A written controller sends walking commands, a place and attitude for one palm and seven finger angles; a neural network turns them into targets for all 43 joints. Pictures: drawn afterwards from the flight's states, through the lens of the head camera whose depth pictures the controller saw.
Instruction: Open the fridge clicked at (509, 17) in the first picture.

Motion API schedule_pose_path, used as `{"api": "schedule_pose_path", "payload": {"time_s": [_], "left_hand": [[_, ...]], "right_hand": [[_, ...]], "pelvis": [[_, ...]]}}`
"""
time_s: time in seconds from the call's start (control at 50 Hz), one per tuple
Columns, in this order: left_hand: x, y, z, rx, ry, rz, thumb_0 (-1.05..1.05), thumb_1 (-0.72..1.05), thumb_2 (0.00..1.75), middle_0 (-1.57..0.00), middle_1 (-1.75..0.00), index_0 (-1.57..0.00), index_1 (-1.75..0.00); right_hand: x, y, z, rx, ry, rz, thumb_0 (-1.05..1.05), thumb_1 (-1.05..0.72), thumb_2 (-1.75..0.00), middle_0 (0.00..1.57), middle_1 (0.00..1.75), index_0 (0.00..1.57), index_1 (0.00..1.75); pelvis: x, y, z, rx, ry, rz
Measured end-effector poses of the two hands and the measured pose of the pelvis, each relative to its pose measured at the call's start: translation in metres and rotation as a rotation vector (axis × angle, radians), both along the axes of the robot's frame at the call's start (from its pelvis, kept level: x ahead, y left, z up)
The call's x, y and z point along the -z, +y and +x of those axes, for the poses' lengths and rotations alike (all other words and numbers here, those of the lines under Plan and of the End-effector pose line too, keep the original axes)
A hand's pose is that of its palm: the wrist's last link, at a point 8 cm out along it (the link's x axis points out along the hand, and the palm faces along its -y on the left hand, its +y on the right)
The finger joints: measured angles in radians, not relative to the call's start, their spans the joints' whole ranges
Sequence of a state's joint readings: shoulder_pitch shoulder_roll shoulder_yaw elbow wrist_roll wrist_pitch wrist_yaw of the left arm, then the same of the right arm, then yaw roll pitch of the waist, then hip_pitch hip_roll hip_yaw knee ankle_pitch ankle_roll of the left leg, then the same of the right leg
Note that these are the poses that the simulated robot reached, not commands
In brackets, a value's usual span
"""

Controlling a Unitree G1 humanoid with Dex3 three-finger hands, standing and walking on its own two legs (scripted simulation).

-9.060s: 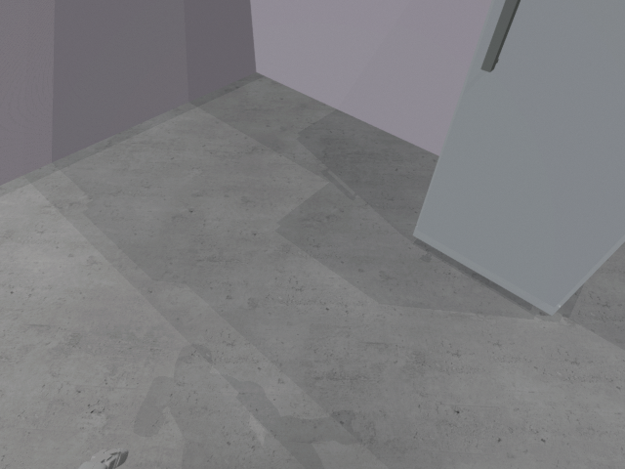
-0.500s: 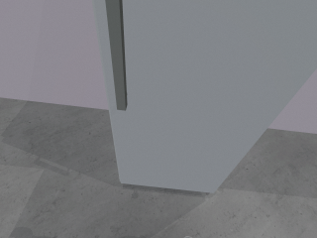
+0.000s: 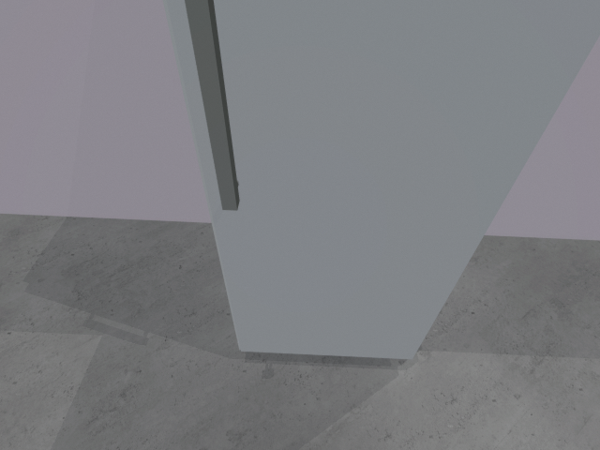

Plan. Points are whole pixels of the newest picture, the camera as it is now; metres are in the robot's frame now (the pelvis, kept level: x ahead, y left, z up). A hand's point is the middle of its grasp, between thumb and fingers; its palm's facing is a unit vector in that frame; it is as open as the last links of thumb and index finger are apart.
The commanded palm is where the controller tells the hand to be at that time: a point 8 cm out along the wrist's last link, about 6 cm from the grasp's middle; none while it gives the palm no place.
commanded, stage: come to a stop and stand still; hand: left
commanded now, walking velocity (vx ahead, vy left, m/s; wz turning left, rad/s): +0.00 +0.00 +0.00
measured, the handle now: (215, 76) +0.53 +0.16 +0.26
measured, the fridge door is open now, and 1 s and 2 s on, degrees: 0 0 0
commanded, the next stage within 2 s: look again from close up in 0.44 s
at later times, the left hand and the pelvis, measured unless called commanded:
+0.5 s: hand out of the picture -0.06 +0.14 -0.18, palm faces +0.06 -0.99 -0.14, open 7.4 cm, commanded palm none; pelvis -0.01 -0.01 +0.00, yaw +0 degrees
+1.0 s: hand out of the picture +0.05 +0.20 -0.17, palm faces -0.01 -0.98 -0.22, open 7.4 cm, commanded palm none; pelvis +0.02 +0.02 +0.00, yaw -1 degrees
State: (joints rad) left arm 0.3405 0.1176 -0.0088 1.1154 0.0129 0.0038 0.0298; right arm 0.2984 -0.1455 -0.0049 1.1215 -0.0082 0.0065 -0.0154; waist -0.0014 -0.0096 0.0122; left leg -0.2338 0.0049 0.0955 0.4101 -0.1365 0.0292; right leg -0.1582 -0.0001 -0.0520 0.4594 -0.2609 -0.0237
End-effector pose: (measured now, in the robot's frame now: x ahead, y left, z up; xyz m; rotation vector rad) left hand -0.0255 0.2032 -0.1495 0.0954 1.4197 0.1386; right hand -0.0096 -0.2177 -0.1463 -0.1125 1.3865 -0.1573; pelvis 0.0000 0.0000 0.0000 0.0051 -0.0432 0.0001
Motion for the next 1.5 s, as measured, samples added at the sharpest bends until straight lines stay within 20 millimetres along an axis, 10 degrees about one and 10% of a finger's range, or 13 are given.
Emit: {"api": "schedule_pose_path", "payload": {"time_s": [0.38,0.58,0.94,1.5], "left_hand": [[0.002,-0.009,-0.029,-0.025,0.037,-0.007,0.01,0.91,0.9,-0.2,-0.3,-0.2,-0.3],[0.003,-0.009,-0.032,0.001,0.054,-0.008,0.01,0.9,0.9,-0.2,-0.3,-0.2,-0.3],[-0.009,0.044,0.066,0.064,-0.129,0.08,0.01,0.91,0.9,-0.2,-0.3,-0.2,-0.3],[-0.003,0.046,0.07,0.081,-0.049,0.051,0.01,0.9,0.89,-0.2,-0.3,-0.2,-0.3]], "right_hand": [[0.003,0.021,-0.061,0.037,0.119,0.053,0.0,-0.91,-0.9,0.2,0.3,0.2,0.3],[0.01,0.017,-0.028,0.02,0.038,0.047,0.0,-0.91,-0.9,0.2,0.3,0.2,0.3],[0.002,0.012,0.033,-0.008,-0.08,-0.006,0.01,-0.92,-0.9,0.2,0.3,0.2,0.3],[-0.009,0.003,0.07,-0.029,-0.081,-0.046,0.0,-0.91,-0.9,0.2,0.3,0.2,0.3]], "pelvis": [[0.001,-0.005,-0.015,-0.007,0.021,-0.006],[0.008,0.001,-0.011,-0.003,0.033,-0.037],[0.004,0.019,0.02,0.023,0.038,-0.001],[0.0,0.02,0.036,0.037,0.03,-0.003]]}}
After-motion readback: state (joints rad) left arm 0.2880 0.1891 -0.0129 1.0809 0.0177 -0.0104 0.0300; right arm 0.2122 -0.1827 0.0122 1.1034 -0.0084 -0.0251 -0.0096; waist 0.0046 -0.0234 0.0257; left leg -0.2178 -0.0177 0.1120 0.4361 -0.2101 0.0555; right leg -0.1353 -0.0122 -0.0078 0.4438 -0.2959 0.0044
